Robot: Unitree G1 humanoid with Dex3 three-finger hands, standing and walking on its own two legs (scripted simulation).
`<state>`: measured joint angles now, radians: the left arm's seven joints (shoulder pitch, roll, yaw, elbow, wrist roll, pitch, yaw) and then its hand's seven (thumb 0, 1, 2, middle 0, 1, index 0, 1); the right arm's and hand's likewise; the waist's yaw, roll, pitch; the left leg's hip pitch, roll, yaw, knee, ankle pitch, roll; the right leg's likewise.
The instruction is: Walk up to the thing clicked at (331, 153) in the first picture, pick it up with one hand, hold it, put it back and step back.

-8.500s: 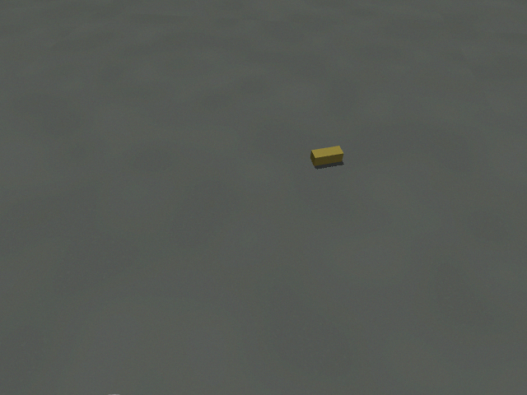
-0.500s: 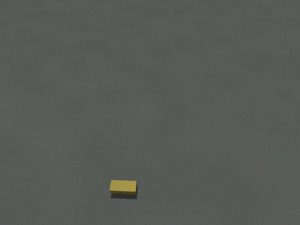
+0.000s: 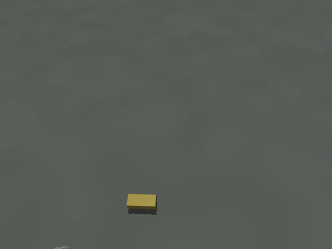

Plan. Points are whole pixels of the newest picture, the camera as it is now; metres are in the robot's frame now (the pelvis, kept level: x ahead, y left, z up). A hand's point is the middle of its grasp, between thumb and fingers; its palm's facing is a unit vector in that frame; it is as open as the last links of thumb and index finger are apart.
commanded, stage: walk up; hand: left
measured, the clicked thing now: (142, 201) +0.45 +0.21 -0.75
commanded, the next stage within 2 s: stand in 1.08 s
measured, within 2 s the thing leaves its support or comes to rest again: neither
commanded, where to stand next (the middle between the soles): +0.04 +0.03 m, yaw +0 degrees
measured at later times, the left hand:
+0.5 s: hand out of the picture +0.05 +0.28 -0.16, palm faces -0.03 -0.92 -0.39, open 7.4 cm
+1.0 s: hand out of the picture +0.08 +0.28 -0.15, palm faces -0.05 -0.91 -0.40, open 7.4 cm
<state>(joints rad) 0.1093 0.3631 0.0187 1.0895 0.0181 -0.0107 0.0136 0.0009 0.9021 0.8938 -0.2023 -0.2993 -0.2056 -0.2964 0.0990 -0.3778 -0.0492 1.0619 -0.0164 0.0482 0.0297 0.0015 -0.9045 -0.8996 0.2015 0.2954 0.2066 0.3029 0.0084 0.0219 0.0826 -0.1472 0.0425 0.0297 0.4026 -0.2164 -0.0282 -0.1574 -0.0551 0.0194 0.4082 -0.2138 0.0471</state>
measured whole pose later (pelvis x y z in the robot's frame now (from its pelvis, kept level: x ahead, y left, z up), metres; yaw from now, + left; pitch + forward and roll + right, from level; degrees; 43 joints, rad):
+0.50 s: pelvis -0.01 +0.01 +0.00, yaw +0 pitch -3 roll +0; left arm 0.15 0.37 0.01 1.07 0.02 -0.01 0.02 0.00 0.90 0.89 -0.20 -0.30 -0.21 -0.30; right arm 0.11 -0.35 -0.06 1.02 -0.02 0.06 0.04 0.00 -0.90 -0.90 0.20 0.30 0.21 0.30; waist 0.01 0.01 0.09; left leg -0.18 0.03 0.04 0.46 -0.24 -0.01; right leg -0.19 -0.07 0.03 0.46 -0.23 0.06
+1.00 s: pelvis -0.01 +0.01 -0.01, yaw -1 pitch -2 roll +0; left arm 0.12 0.38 0.01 1.05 0.02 -0.01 0.01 0.00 0.90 0.89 -0.20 -0.30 -0.21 -0.30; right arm 0.11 -0.36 -0.06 1.01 -0.02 0.06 0.04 0.00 -0.90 -0.90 0.20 0.30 0.21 0.30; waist 0.00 0.01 0.09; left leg -0.19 0.04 0.05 0.48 -0.25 -0.01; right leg -0.21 -0.06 0.05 0.48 -0.24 0.06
